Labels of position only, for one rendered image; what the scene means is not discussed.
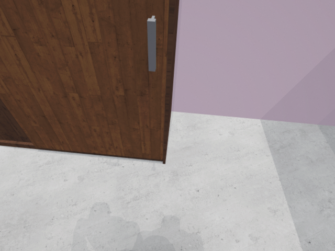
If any handle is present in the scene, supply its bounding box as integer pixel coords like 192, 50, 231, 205
147, 16, 156, 72

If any wardrobe door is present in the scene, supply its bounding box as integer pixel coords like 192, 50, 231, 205
0, 99, 31, 142
0, 0, 169, 160

